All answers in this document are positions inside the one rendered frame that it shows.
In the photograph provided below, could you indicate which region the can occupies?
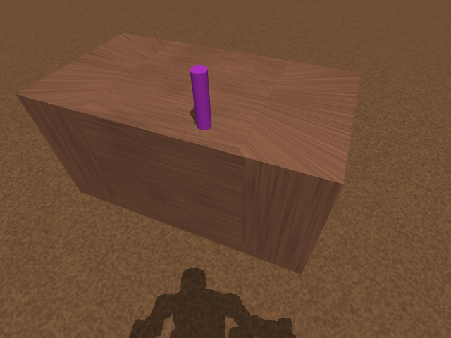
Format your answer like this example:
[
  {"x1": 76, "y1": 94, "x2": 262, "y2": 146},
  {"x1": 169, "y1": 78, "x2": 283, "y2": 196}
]
[{"x1": 190, "y1": 65, "x2": 211, "y2": 130}]

